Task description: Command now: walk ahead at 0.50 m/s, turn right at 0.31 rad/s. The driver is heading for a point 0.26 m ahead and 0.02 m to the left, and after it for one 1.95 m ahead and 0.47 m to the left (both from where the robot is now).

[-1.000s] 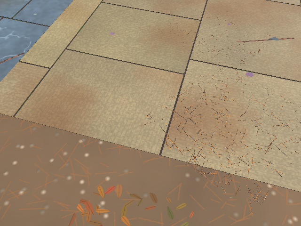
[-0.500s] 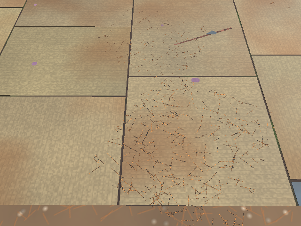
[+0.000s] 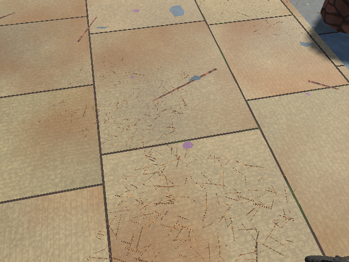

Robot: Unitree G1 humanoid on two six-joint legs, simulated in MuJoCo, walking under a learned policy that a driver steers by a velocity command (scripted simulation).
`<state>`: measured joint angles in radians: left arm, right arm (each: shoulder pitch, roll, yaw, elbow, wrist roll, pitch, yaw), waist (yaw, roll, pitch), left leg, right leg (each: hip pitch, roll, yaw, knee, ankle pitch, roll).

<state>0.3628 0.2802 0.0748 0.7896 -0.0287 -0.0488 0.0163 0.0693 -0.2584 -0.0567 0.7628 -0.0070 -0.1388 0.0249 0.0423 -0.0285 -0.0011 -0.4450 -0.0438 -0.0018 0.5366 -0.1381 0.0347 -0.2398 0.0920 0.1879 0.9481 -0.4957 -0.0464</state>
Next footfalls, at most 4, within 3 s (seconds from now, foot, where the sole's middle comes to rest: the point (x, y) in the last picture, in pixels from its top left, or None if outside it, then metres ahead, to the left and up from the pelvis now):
0.38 right None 0.30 -0.12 -0.76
0.76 left None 0.19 0.13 -0.76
1.26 right None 0.29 -0.08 -0.76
1.88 right None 0.26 -0.13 -0.76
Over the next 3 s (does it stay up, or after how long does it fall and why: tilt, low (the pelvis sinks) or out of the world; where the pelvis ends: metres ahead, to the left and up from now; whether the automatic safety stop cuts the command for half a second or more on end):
stays up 0.37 -0.04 0.01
